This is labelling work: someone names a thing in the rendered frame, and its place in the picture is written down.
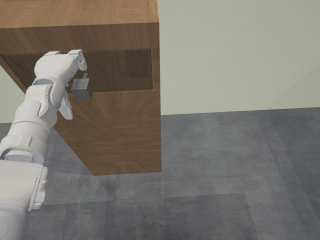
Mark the left robot hand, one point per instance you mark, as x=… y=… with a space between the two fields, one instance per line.
x=62 y=67

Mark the handle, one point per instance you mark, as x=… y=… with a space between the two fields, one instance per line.
x=82 y=88

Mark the left robot forearm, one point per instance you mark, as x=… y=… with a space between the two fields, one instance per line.
x=31 y=128

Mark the cabinet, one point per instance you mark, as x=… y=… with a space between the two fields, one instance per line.
x=115 y=132

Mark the robot left upper arm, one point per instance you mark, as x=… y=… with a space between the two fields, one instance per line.
x=22 y=188

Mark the drawer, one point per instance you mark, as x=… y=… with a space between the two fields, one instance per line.
x=108 y=70

